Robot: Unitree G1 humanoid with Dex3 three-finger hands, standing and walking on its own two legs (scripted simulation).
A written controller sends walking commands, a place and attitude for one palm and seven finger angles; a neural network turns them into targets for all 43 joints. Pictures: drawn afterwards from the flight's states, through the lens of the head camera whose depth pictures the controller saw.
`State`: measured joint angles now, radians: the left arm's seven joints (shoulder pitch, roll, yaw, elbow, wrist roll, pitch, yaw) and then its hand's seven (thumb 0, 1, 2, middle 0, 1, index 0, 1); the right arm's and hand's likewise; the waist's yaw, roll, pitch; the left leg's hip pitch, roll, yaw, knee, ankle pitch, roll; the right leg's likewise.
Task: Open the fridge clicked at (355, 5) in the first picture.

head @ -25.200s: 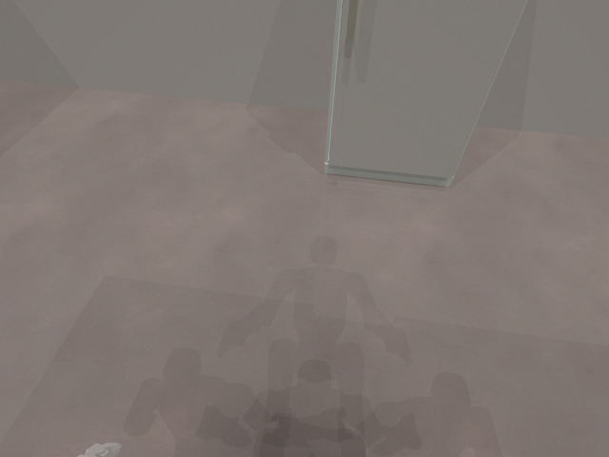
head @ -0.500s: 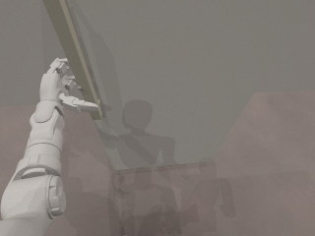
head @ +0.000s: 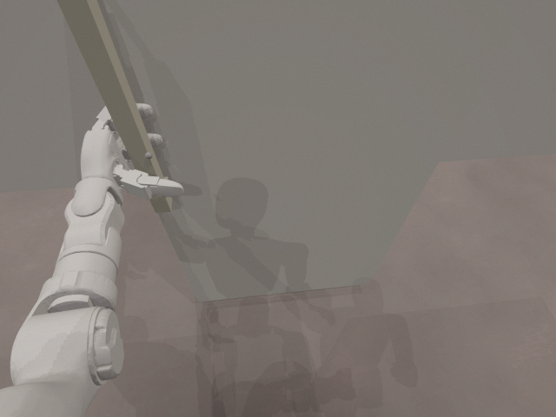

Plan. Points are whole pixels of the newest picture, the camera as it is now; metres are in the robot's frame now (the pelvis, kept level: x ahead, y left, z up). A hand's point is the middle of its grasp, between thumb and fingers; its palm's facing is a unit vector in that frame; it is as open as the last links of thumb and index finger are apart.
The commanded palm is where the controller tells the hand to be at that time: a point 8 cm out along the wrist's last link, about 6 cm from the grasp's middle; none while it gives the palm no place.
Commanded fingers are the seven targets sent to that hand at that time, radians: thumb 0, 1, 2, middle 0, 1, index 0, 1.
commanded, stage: slide the fingers in behind the handle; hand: left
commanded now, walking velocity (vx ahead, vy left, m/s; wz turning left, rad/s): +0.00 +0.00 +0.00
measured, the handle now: (133, 116) +0.51 +0.20 +0.15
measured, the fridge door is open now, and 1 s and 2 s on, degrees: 0 0 0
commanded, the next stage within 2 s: grip the handle and tug to test in 0.48 s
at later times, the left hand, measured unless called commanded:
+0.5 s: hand (146, 156) +0.45 +0.18 +0.12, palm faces +0.09 -1.00 +0.01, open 14.0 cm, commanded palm +0.43 +0.23 +0.12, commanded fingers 0.00 -0.50 0.30 -0.30 -1.20 -0.30 -1.20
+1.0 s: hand (147, 156) +0.46 +0.18 +0.12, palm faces +0.10 -1.00 +0.01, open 9.9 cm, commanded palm +0.43 +0.23 +0.12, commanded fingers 0.00 0.53 0.74 -0.41 -1.35 -0.41 -1.35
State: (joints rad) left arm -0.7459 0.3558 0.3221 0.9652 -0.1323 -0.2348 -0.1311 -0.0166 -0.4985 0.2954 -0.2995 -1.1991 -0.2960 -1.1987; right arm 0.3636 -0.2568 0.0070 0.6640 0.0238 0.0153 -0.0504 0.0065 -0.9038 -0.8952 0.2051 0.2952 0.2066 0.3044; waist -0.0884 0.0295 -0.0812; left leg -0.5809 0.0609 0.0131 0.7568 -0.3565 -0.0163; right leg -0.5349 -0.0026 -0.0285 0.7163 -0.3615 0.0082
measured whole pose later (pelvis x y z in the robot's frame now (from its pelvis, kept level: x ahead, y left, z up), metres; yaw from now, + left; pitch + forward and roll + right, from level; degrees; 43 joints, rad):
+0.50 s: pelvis +0.00 +0.00 +0.00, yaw +0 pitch +10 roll -1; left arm -0.76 0.35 0.32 0.99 -0.14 -0.26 -0.13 -0.02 -0.50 0.30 -0.30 -1.20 -0.30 -1.20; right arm 0.35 -0.26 0.01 0.67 0.02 0.01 -0.05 0.01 -0.90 -0.90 0.21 0.30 0.21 0.30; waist -0.08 0.03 -0.08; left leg -0.58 0.06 0.01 0.76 -0.35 -0.02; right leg -0.53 0.00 -0.03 0.72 -0.36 0.01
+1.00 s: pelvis +0.00 +0.00 +0.00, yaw +0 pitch +10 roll -1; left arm -0.75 0.35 0.32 0.98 -0.13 -0.25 -0.12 -0.01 0.09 0.55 -0.36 -1.28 -0.36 -1.28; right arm 0.36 -0.25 0.01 0.67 0.02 0.01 -0.05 0.01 -0.90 -0.90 0.21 0.30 0.21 0.30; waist -0.08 0.03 -0.08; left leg -0.58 0.06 0.02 0.76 -0.36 -0.01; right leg -0.53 -0.01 -0.02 0.71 -0.36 0.01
